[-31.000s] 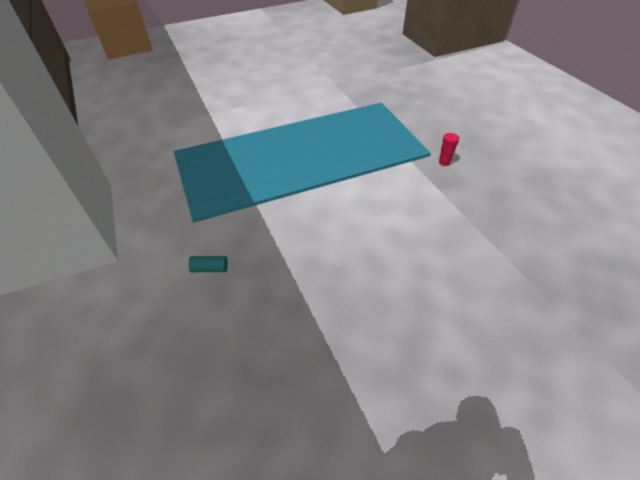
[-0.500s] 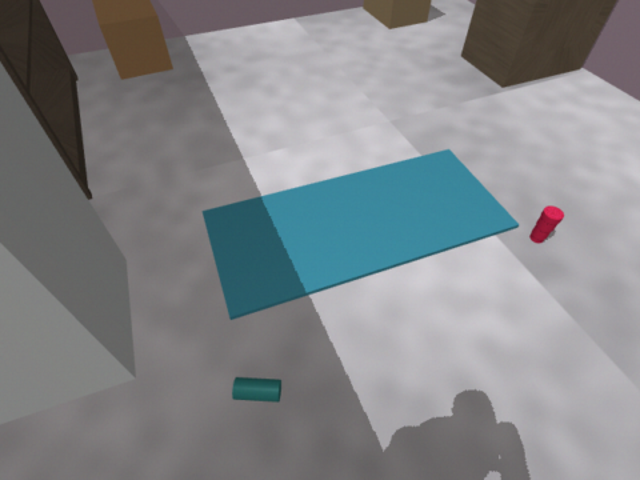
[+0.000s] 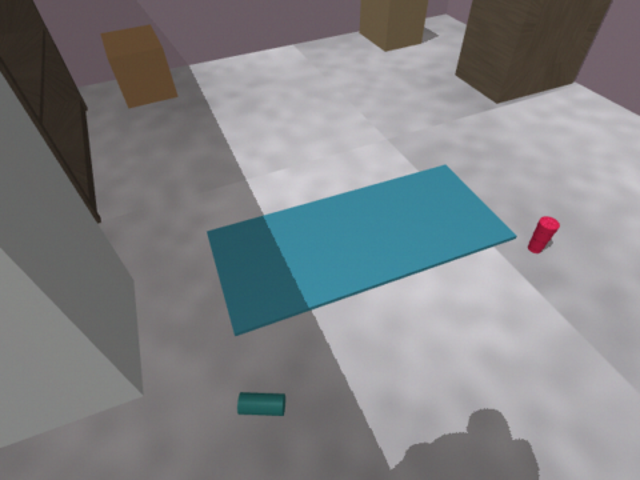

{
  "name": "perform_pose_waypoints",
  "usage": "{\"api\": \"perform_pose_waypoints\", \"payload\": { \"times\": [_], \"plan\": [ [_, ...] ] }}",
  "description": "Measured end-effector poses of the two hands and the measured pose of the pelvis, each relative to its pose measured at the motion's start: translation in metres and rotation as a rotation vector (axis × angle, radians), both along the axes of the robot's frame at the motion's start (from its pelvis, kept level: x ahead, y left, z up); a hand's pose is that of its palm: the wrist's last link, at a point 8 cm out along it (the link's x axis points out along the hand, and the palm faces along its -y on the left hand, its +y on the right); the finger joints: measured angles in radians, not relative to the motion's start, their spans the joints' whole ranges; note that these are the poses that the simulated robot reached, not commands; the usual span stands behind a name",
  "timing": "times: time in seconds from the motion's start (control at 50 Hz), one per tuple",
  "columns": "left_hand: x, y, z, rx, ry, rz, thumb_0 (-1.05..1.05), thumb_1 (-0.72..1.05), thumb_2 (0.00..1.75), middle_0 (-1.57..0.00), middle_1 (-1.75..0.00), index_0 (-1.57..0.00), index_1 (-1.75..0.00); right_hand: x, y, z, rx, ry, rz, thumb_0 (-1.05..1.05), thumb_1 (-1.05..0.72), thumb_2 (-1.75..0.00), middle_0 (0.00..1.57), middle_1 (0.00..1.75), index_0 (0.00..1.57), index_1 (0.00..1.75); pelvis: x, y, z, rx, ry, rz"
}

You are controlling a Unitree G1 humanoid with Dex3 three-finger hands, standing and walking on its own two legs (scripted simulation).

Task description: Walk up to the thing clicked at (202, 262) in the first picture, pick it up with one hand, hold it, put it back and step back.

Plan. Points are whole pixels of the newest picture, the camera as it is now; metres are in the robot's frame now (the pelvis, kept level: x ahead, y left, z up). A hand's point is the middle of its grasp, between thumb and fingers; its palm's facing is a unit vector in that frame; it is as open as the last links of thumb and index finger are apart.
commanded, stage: stand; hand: left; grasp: from above
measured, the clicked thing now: (261, 404) +0.48 +0.21 -0.75
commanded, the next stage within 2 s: step back in 1.62 s
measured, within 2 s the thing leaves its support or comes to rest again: neither
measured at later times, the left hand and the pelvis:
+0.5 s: hand out of the picture +0.07 +0.23 -0.16, palm faces +0.01 -0.94 -0.33, open 7.3 cm; pelvis +0.01 -0.01 +0.00, yaw -1 degrees
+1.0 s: hand out of the picture +0.09 +0.23 -0.15, palm faces -0.01 -0.94 -0.34, open 7.3 cm; pelvis +0.01 -0.01 +0.00, yaw -1 degrees
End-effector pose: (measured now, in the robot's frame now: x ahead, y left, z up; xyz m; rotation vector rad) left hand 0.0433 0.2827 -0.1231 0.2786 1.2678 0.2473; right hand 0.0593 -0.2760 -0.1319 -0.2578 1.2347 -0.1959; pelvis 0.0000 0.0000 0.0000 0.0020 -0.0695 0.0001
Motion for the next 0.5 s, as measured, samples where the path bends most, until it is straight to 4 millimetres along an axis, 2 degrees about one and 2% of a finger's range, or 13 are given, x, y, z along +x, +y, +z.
{"api": "perform_pose_waypoints", "payload": {
  "times": [0.22, 0.5],
  "plan": [
    [0.002, -0.005, 0.0, -0.005, 0.018, -0.006, 0.0, 0.91, 0.9, -0.21, -0.3, -0.2, -0.3, -0.009, -0.016, 0.002, -0.019, 0.036, -0.008, 0.01, -0.91, -0.9, 0.2, 0.29, 0.2, 0.3, 0.002, -0.007, 0.001, -0.002, 0.006, -0.007],
    [0.023, -0.009, 0.003, -0.007, -0.005, -0.024, 0.0, 0.91, 0.9, -0.21, -0.3, -0.2, -0.3, -0.002, -0.019, 0.003, -0.014, 0.027, -0.003, 0.01, -0.91, -0.9, 0.2, 0.29, 0.2, 0.3, 0.006, -0.011, 0.002, 0.0, 0.012, -0.015]
  ]
}}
